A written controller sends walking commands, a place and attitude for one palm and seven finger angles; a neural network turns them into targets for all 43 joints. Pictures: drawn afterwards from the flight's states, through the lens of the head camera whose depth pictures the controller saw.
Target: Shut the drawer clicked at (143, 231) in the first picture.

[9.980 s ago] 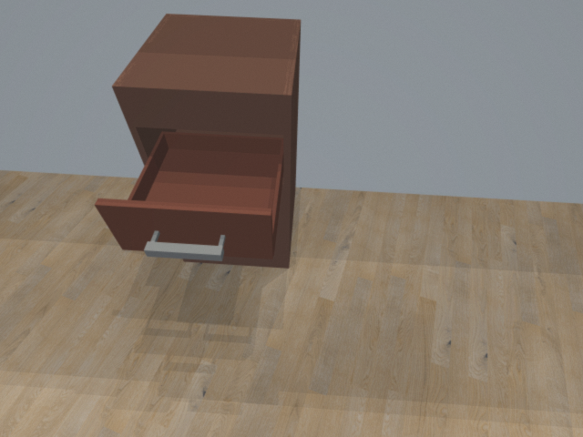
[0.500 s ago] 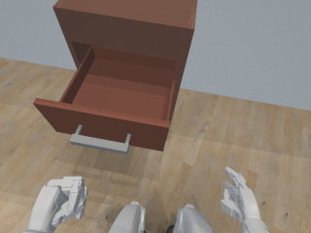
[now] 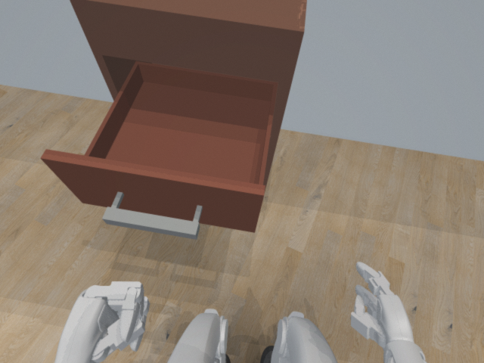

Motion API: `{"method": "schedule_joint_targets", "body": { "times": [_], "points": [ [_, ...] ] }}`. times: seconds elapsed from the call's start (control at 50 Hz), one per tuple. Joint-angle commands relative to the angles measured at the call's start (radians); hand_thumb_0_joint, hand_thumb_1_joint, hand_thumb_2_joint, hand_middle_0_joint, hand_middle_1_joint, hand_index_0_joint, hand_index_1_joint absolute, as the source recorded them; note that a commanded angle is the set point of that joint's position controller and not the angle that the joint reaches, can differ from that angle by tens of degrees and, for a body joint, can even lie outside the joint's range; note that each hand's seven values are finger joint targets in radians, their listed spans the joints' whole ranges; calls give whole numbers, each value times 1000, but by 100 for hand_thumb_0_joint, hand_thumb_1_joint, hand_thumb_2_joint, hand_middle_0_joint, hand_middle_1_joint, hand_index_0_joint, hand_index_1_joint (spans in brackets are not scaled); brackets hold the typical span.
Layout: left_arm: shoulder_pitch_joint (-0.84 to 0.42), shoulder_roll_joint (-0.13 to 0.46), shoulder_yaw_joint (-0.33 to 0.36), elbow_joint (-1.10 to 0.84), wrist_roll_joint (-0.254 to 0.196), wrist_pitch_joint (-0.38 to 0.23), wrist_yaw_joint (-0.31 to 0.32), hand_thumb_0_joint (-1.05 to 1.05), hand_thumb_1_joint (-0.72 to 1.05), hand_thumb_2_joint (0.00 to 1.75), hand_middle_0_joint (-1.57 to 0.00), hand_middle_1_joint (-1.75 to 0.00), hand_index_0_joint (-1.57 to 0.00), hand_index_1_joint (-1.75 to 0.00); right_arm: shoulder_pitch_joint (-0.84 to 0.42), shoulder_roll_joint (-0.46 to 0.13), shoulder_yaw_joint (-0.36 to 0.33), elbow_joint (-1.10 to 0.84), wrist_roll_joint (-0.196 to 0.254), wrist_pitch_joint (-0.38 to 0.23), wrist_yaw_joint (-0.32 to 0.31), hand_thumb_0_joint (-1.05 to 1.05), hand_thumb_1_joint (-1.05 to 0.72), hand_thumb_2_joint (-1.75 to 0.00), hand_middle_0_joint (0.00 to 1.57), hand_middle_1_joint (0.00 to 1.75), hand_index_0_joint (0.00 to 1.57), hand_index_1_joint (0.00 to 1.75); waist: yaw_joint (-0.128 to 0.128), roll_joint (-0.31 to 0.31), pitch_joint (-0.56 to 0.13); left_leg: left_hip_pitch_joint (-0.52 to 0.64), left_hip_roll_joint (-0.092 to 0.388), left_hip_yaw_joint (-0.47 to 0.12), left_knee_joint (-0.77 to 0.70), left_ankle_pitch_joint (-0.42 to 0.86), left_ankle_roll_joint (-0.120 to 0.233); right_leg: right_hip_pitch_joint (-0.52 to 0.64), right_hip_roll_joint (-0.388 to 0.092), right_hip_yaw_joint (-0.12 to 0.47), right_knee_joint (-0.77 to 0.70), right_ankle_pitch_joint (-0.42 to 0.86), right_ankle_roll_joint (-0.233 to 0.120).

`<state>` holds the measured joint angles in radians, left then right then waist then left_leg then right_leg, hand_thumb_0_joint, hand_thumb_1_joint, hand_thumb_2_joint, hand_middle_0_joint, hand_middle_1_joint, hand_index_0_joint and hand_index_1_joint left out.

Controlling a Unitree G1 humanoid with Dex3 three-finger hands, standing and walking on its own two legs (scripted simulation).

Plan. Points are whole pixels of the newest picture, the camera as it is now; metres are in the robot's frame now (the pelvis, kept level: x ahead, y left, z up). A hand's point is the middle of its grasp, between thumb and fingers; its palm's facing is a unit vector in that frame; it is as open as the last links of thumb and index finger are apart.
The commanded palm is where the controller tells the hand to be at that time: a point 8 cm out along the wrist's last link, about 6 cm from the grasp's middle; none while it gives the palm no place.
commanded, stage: bring the fist close to the handle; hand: left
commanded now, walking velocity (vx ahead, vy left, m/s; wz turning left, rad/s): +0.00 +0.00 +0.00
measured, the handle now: (155, 213) +0.37 +0.20 -0.06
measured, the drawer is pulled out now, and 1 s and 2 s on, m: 0.28 0.28 0.27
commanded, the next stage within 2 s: push the drawer shut in 1.36 s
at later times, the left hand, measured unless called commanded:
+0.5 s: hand (150, 293) +0.22 +0.16 -0.02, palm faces -0.08 -1.00 -0.04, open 3.3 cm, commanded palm +0.20 +0.22 -0.02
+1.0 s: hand (164, 276) +0.26 +0.16 -0.07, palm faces -0.12 -0.99 -0.03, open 3.3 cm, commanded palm +0.25 +0.21 -0.06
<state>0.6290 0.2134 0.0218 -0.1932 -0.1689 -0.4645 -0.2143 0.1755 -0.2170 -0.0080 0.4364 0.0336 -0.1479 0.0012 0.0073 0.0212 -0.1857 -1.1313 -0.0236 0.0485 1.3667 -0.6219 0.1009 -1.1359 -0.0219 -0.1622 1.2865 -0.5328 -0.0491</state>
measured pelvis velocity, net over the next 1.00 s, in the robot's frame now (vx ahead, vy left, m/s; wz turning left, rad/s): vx -0.02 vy -0.02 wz -0.02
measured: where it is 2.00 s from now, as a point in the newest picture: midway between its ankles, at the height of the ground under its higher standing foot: outside the picture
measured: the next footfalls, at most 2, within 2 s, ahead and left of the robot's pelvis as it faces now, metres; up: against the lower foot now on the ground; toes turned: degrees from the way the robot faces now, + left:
none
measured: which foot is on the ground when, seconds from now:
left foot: down 0.00-1.00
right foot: down 0.00-1.00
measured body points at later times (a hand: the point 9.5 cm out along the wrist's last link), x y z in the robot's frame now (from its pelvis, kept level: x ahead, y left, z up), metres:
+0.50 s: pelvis +0.00 -0.03 -0.03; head +0.12 +0.00 +0.40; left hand +0.22 +0.22 -0.01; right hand +0.20 -0.27 -0.11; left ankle +0.01 +0.05 -0.61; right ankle +0.05 -0.10 -0.61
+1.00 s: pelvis -0.02 -0.02 -0.07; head +0.13 +0.01 +0.36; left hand +0.26 +0.21 -0.07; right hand +0.18 -0.26 -0.16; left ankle +0.01 +0.05 -0.61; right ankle +0.05 -0.10 -0.61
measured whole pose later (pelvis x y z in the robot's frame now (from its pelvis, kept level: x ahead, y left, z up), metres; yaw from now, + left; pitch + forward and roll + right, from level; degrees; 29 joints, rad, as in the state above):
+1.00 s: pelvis -0.02 -0.02 -0.07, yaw -1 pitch +30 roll -4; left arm 0.13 0.27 0.14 0.21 -0.24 -0.51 -0.30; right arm 0.12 -0.27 0.02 0.53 0.03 -0.14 0.01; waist -0.03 0.02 -0.20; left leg -1.47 0.00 0.04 1.63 -0.67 0.09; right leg -1.48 -0.03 -0.19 1.54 -0.58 -0.09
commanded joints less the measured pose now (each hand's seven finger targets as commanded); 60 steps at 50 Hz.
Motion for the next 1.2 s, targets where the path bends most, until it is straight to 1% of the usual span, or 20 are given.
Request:
{"method": "schedule_joint_targets", "body": {
  "times": [0.0, 0.04, 0.14, 0.26, 0.3, 0.34, 0.36, 0.48, 0.54, 0.58, 0.62, 0.72, 0.78, 0.82, 0.88, 0.94, 1.02, 1.04, 1.1, 1.18],
  "points": [
    [-8, 85, 81, -137, -29, -81, -3, 0, 90, 90, -140, -160, -140, -160, -36, -140, -58, -142, -1, -59, -24, 0, -90, -90, 20, 30, 20, 30, -23, 19, -208, 170, 35, -202, -238, 258, -117, 110, 37, 97, -117, 56, 3],
    [-45, 95, 111, -108, -42, -89, -7, 0, 90, 90, -140, -160, -140, -160, -32, -141, -56, -133, -1, -59, -31, 0, -90, -90, 20, 30, 20, 30, -24, 7, -215, 133, 29, -187, -210, 236, -106, 117, 36, 105, -117, 51, 2],
    [-51, 116, 136, -93, -71, -99, -51, 0, 90, 90, -140, -160, -140, -160, -31, -142, -55, -119, -1, -69, -29, 0, -90, -90, 20, 30, 20, 30, -12, 58, -311, 137, 24, -154, -164, 333, -94, 177, 34, 129, -113, 134, -3],
    [-159, 147, 173, -15, -92, -85, -81, 0, 90, 90, -140, -160, -140, -160, -44, -146, -49, -87, 2, -66, -34, 0, -90, -90, 20, 30, 20, 30, -36, 28, -288, 37, 24, -136, -110, 291, -72, 189, 29, 163, -119, 120, 3],
    [-169, 158, 204, 28, -104, -86, -84, 0, 90, 90, -140, -160, -140, -160, -53, -144, -50, -71, 3, -69, -35, 0, -90, -90, 20, 30, 20, 30, -31, 16, -290, 5, 24, -133, -94, 290, -69, 197, 29, 175, -114, 121, 3],
    [-159, 166, 230, 40, -115, -92, -89, 0, 90, 90, -140, -160, -140, -160, -53, -146, -54, -68, 3, -68, -32, 0, -90, -90, 20, 30, 20, 30, -18, 16, -329, -1, 23, -126, -84, 311, -70, 227, 25, 182, -102, 154, 3],
    [-164, 150, 212, 43, -117, -95, -95, 0, 90, 90, -140, -160, -140, -160, -56, -147, -53, -69, 2, -70, -29, 0, -90, -90, 20, 30, 20, 30, -18, 30, -336, -4, 22, -122, -80, 311, -69, 226, 22, 186, -100, 155, 5],
    [-236, 159, 200, 70, -123, -125, -107, 0, 90, 90, -140, -160, -140, -160, -52, -157, -54, -41, -1, -79, -21, 0, -90, -90, 20, 30, 20, 30, -30, 56, -357, -10, 26, -124, -53, 323, -65, 183, 22, 187, -72, 163, 5],
    [-294, 169, 204, 118, -122, -132, -112, 0, 90, 90, -140, -160, -140, -160, -51, -166, -51, -28, -3, -78, -19, 0, -90, -90, 20, 30, 20, 30, -44, 24, -343, -50, 25, -128, -34, 293, -62, 154, 24, 188, -57, 131, 6],
    [-334, 177, 212, 150, -119, -135, -111, 0, 90, 90, -140, -160, -140, -160, -55, -174, -50, -30, -2, -76, -19, 0, -90, -90, 20, 30, 20, 30, -45, 9, -331, -86, 24, -129, -22, 249, -60, 126, 23, 192, -51, 74, 6],
    [-375, 183, 215, 161, -119, -140, -110, 0, 90, 90, -140, -160, -140, -160, -53, -179, -46, -26, -5, -76, -19, 0, -90, -90, 20, 30, 20, 30, -37, 45, -337, -84, 23, -131, -18, 243, -60, 95, 24, 189, -34, 59, 2],
    [-415, 182, 211, 160, -121, -134, -104, 0, 90, 90, -140, -160, -140, -160, -43, -188, -44, -32, -7, -71, -13, 0, -90, -90, 20, 30, 20, 30, -27, 57, -412, -59, 22, -139, -9, 281, -61, 81, 24, 173, 6, 100, 2],
    [-460, 176, 195, 167, -116, -125, -102, 0, 90, 90, -140, -160, -140, -160, -45, -192, -42, -34, -4, -63, -10, 0, -90, -90, 20, 30, 20, 30, -36, 34, -411, -83, 22, -143, 7, 262, -59, 61, 23, 177, 16, 86, 4],
    [-475, 173, 183, 178, -105, -119, -97, 0, 90, 90, -140, -160, -140, -160, -44, -199, -39, -34, -6, -57, -7, 0, -90, -90, 20, 30, 20, 30, -32, 67, -410, -60, 24, -156, 0, 262, -64, 6, 25, 155, 39, 77, 1],
    [-520, 173, 184, 209, -103, -107, -87, 0, 90, 90, -140, -160, -140, -160, -43, -206, -37, -34, -6, -46, -6, 0, -90, -90, 20, 30, 20, 30, -43, 24, -400, -104, 22, -159, 17, 216, -61, -14, 24, 159, 47, 41, 4],
    [-552, 177, 189, 228, -99, -107, -77, 0, 90, 90, -140, -160, -140, -160, -40, -210, -36, -35, -7, -36, -6, 0, -90, -90, 20, 30, 20, 30, -39, 27, -407, -116, 20, -164, 25, 200, -63, -46, 24, 153, 70, 28, 2],
    [-534, 180, 168, 89, -94, -113, -59, 0, 90, 90, -140, -160, -140, -160, -34, -213, -37, -57, -8, -30, 3, 0, -90, -90, 20, 30, 20, 30, -9, 137, -515, 43, 26, -193, -14, 305, -89, -72, 22, 128, 96, 87, -4],
    [-487, 172, 165, 100, -92, -102, -53, 0, 90, 90, -140, -160, -140, -160, -32, -210, -39, -62, -6, -22, 7, 0, -90, -90, 20, 30, 20, 30, -6, 115, -506, 52, 25, -194, -26, 313, -91, -63, 22, 124, 91, 91, -3],
    [-485, 162, 156, 115, -83, -81, -37, 0, 90, 90, -140, -160, -140, -160, -38, -207, -39, -60, -2, -5, 3, 0, -90, -90, 20, 30, 20, 30, -30, 46, -471, 5, 28, -197, -11, 294, -78, -61, 26, 124, 87, 91, 3],
    [-494, 144, 145, 154, -76, -63, -25, 0, 90, 90, -140, -160, -140, -160, -40, -205, -37, -60, 1, 14, 3, 0, -90, -90, 20, 30, 20, 30, -45, 1, -403, -76, 24, -191, -3, 217, -71, -58, 25, 128, 79, 53, 6]
  ]
}}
